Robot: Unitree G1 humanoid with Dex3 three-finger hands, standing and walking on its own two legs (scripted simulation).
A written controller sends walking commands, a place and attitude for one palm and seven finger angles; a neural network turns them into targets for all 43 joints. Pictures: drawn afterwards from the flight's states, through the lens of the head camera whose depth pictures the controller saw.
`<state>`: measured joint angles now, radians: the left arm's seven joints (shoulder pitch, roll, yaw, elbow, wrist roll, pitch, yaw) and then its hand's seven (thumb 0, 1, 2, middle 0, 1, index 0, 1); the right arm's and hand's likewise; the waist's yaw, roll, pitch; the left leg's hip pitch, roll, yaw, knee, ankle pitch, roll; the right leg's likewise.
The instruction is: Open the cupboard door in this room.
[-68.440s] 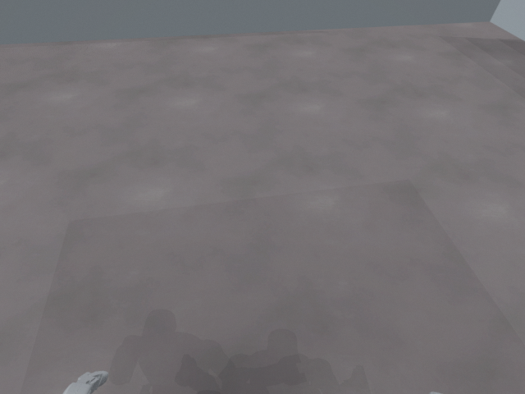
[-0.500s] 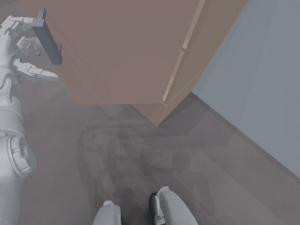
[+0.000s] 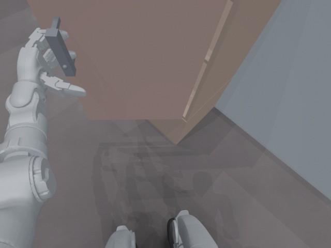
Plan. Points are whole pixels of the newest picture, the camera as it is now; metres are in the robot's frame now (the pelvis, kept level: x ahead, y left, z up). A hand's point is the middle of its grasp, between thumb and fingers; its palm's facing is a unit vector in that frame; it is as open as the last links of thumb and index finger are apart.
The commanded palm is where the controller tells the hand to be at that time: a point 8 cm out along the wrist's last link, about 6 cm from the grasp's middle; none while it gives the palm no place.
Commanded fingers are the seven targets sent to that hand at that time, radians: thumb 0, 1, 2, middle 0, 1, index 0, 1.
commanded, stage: slide the fingers in behind the handle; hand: left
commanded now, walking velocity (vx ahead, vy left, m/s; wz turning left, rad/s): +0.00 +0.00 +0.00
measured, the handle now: (64, 48) +0.57 +0.19 +0.08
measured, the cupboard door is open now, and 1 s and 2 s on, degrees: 47 47 63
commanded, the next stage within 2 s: close the thumb around the handle in 0.60 s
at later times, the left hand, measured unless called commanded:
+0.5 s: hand (73, 67) +0.51 +0.16 +0.07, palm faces -0.02 -1.00 -0.01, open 14.0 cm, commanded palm +0.49 +0.21 +0.08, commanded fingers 0.00 -0.50 0.30 -0.30 -1.20 -0.30 -1.20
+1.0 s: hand (73, 66) +0.52 +0.16 +0.08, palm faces -0.03 -1.00 -0.01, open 11.5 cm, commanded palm +0.49 +0.21 +0.08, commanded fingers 0.00 0.40 0.68 -0.36 -1.30 -0.36 -1.30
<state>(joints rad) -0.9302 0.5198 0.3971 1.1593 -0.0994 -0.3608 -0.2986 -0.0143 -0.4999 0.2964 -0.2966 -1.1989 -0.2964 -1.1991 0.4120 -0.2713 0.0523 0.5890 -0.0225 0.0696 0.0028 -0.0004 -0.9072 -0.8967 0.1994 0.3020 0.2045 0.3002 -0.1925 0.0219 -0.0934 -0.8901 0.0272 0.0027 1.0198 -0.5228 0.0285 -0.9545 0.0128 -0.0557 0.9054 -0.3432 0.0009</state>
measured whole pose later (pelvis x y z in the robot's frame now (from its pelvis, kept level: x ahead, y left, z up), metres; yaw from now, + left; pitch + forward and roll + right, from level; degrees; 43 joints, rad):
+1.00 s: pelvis -0.01 -0.01 +0.00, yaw +0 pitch +22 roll -2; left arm -0.96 0.50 0.38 1.19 -0.08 -0.38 -0.24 -0.01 -0.11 0.47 -0.32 -1.24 -0.32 -1.24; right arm 0.41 -0.28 0.05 0.60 -0.03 0.05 0.00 0.00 -0.91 -0.90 0.20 0.30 0.20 0.30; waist -0.20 0.03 -0.09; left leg -0.89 0.02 0.00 1.02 -0.51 0.02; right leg -0.96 0.01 -0.05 0.92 -0.34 -0.01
